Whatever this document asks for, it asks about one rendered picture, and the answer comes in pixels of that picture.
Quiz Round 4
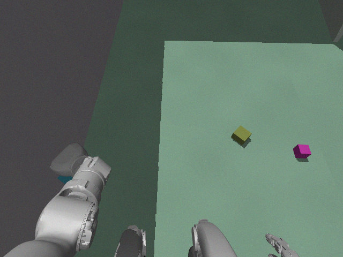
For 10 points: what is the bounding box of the right robot hand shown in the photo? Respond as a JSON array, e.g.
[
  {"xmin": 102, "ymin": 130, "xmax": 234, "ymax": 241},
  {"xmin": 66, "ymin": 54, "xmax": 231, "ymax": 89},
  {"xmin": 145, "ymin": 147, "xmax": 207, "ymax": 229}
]
[{"xmin": 265, "ymin": 233, "xmax": 299, "ymax": 257}]

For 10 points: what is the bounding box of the left robot hand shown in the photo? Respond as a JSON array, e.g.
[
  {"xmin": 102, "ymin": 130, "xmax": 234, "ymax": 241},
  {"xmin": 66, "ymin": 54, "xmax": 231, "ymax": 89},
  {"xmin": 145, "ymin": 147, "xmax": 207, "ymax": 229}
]
[{"xmin": 50, "ymin": 142, "xmax": 88, "ymax": 177}]

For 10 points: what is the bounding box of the left robot arm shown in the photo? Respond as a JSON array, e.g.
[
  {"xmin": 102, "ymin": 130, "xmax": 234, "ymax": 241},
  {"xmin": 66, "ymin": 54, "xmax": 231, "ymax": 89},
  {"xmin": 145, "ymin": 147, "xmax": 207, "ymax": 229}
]
[{"xmin": 3, "ymin": 155, "xmax": 111, "ymax": 257}]

